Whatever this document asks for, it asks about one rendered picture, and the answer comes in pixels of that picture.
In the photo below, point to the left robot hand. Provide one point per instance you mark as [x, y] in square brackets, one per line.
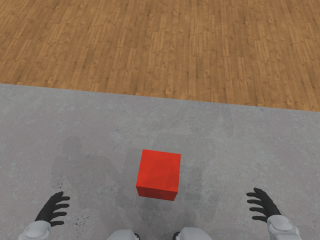
[46, 213]

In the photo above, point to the right robot thigh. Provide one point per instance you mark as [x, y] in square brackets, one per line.
[193, 233]

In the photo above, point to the robot thigh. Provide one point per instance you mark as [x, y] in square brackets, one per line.
[193, 233]
[124, 234]

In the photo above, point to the right robot forearm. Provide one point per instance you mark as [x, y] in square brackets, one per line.
[281, 228]

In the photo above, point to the right robot hand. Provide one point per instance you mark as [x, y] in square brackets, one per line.
[269, 208]

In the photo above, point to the carton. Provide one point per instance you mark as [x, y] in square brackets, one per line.
[158, 175]

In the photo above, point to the left robot forearm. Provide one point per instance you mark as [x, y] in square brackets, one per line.
[38, 230]

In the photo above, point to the left robot thigh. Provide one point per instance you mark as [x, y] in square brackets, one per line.
[124, 234]

